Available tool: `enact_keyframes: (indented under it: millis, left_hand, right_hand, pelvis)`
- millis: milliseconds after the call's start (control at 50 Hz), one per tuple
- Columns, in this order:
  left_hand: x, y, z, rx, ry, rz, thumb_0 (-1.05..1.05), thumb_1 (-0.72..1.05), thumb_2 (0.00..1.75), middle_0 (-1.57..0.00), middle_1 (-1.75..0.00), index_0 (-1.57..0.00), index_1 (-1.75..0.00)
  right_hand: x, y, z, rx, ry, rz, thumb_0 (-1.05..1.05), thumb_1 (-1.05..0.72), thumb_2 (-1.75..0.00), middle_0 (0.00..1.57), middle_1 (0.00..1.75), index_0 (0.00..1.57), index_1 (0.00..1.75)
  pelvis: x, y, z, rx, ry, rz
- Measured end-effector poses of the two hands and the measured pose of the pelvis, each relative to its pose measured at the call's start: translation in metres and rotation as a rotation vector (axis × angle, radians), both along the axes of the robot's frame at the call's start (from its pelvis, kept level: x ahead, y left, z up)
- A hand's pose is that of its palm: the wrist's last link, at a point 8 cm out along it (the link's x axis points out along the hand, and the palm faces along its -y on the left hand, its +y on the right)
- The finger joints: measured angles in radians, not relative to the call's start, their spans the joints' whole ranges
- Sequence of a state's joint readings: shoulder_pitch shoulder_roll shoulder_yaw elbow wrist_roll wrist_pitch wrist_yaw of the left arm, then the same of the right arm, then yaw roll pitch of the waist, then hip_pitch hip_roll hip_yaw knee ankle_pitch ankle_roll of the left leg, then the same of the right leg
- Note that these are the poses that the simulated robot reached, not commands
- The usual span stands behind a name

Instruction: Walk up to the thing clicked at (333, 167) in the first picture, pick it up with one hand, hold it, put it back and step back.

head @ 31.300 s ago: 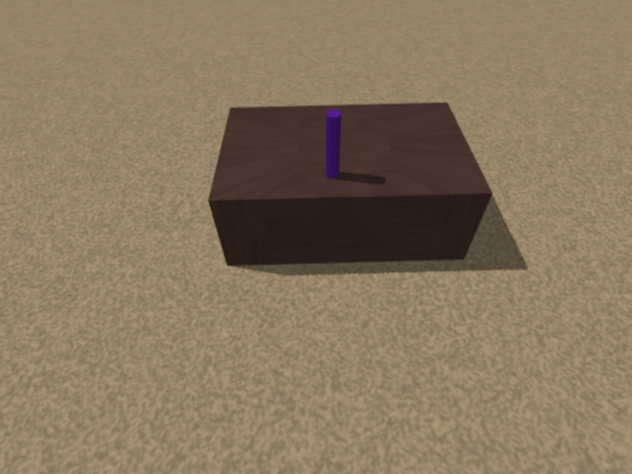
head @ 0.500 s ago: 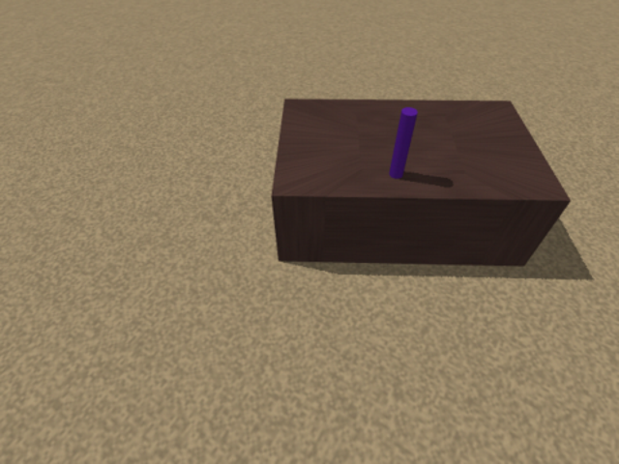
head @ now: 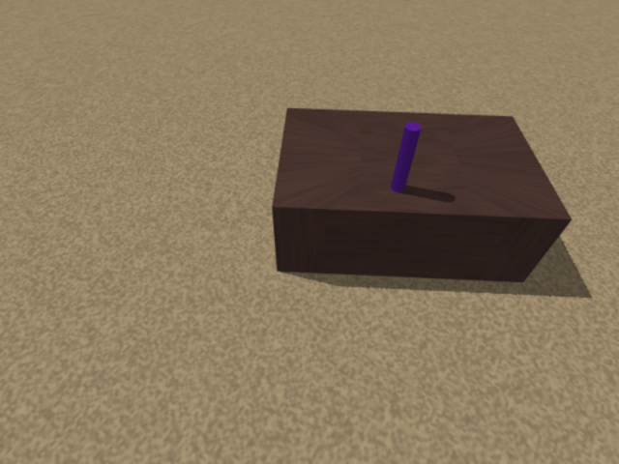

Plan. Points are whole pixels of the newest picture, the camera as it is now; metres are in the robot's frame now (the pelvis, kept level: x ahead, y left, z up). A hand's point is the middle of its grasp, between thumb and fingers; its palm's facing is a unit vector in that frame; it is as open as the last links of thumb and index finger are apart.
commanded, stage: step back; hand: right
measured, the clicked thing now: (404, 159) +1.06 -0.29 -0.29
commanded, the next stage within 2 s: stand in 0.24 s
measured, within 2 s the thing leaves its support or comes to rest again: neither
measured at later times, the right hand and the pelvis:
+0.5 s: hand out of the picture +0.11 -0.23 -0.14, palm faces -0.01 +0.94 -0.33, open 7.4 cm; pelvis -0.01 +0.01 +0.01, yaw -1 degrees
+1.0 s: hand out of the picture +0.03 -0.25 -0.15, palm faces -0.01 +0.94 -0.33, open 7.4 cm; pelvis -0.03 +0.00 +0.01, yaw +0 degrees
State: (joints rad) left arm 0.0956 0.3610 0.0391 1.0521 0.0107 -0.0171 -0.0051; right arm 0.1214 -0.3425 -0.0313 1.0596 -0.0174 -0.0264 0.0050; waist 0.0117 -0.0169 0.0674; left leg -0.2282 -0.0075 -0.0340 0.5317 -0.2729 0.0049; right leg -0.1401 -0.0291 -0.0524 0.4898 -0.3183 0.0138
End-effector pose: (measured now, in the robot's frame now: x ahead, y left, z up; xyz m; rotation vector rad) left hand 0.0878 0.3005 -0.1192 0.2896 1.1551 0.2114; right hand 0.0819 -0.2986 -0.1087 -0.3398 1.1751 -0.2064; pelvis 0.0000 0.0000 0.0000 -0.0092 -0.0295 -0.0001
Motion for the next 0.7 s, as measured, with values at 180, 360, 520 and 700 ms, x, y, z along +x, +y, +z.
enact_keyframes:
  millis: [180,360,520,700]
  left_hand:
    - [0.010,0.007,-0.001,0.005,-0.010,0.017,0.01,0.91,0.90,-0.20,-0.30,-0.20,-0.30]
    - [-0.006,0.007,0.002,-0.001,0.035,0.021,0.01,0.91,0.90,-0.20,-0.30,-0.20,-0.30]
    - [-0.026,0.001,0.005,-0.010,0.072,0.008,0.01,0.91,0.90,-0.20,-0.30,-0.20,-0.30]
    - [-0.046,-0.001,0.007,-0.007,0.091,0.001,0.01,0.91,0.90,-0.20,-0.30,-0.20,-0.30]
  right_hand:
    - [0.032,0.010,0.004,-0.001,-0.050,0.016,0.00,-0.90,-0.90,0.21,0.30,0.20,0.30]
    - [0.039,0.022,0.009,0.025,-0.073,0.032,0.00,-0.90,-0.90,0.21,0.30,0.20,0.30]
    - [0.017,0.019,0.009,0.034,-0.049,0.015,0.00,-0.90,-0.90,0.21,0.30,0.20,0.30]
    - [-0.020,0.011,0.005,0.034,0.009,-0.014,0.00,-0.90,-0.90,0.21,0.30,0.20,0.30]
  pelvis:
    - [0.005,0.005,-0.001,-0.001,-0.007,0.005]
    - [0.001,0.008,0.006,0.002,-0.019,-0.005]
    - [-0.011,0.008,0.011,0.004,-0.028,-0.009]
    - [-0.022,0.005,0.012,0.005,-0.030,-0.008]
